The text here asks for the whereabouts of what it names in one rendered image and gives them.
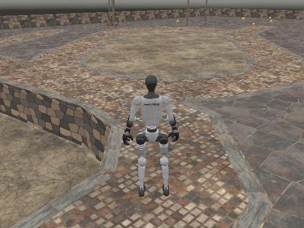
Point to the robot left forearm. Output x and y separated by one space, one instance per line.
128 126

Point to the right robot hand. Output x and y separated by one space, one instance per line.
174 134

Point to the robot right forearm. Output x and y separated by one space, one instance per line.
174 125

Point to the left robot upper arm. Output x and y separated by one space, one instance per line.
134 107

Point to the right robot foot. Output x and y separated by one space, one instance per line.
165 191

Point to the right robot upper arm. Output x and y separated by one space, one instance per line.
168 107

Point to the left robot hand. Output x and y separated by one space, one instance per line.
125 138

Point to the left robot shin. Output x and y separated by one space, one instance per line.
141 174

